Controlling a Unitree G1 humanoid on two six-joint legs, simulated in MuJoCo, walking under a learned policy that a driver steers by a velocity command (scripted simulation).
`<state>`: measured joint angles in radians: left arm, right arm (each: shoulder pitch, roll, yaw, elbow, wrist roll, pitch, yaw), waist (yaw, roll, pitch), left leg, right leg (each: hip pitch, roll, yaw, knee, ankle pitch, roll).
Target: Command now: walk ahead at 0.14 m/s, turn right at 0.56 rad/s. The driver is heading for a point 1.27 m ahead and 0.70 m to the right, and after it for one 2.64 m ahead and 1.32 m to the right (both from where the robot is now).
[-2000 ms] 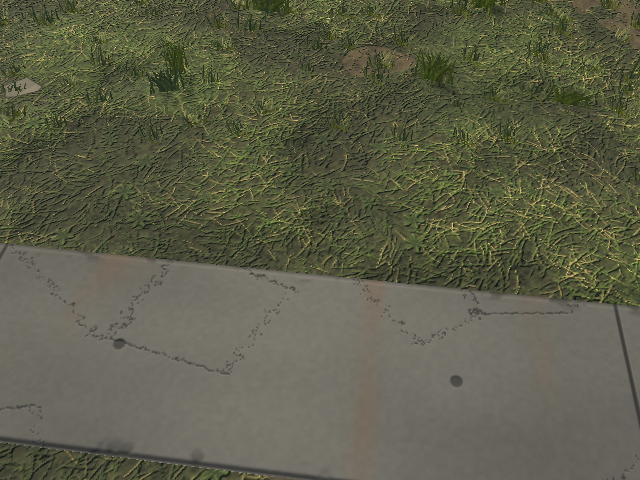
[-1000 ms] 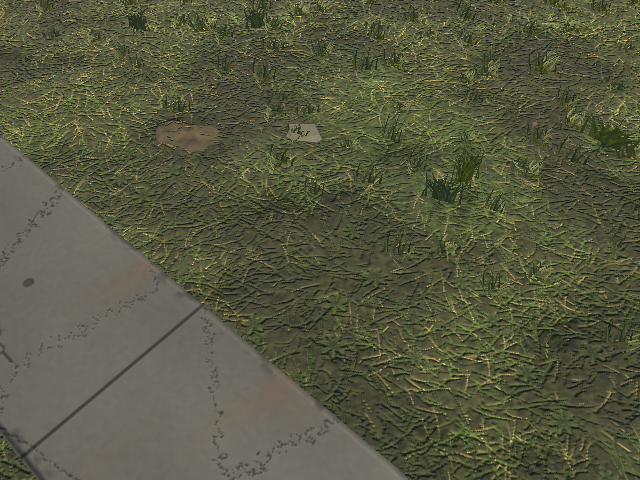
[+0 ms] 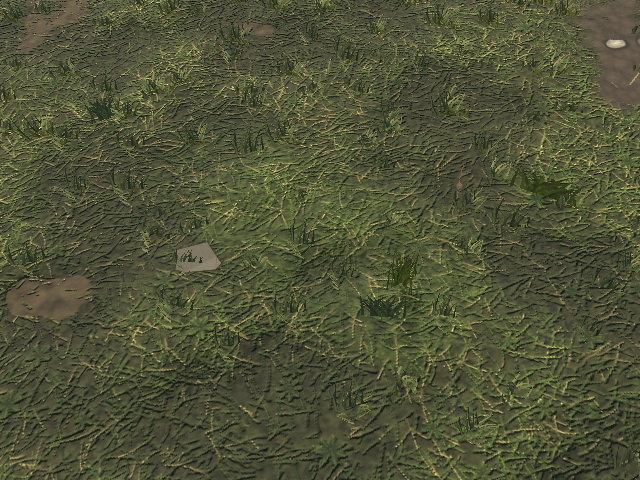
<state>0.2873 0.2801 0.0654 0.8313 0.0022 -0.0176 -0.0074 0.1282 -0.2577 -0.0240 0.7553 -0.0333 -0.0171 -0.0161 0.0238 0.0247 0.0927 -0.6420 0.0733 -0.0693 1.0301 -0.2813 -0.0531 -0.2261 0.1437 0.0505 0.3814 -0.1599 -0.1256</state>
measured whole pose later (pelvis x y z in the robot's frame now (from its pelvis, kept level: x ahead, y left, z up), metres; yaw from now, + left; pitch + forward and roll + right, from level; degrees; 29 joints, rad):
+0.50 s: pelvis +0.09 +0.06 +0.00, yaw -18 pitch +0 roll -1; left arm 0.23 0.34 0.08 0.75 0.03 0.07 -0.05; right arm 0.24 -0.26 -0.02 0.72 -0.02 -0.01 -0.03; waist 0.00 -0.05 0.04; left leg -0.21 0.01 0.07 0.38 -0.17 0.04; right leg -0.44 0.05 0.06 1.07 -0.37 0.03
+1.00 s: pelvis +0.19 -0.08 +0.00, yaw -36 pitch +1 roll +1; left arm 0.36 0.26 0.03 0.77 0.00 -0.03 -0.02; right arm 0.24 -0.30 -0.05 0.75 -0.05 -0.03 0.04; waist 0.01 0.05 0.02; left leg -0.55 0.08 0.02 1.03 -0.26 -0.02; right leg -0.12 0.09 0.04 0.34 -0.24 -0.10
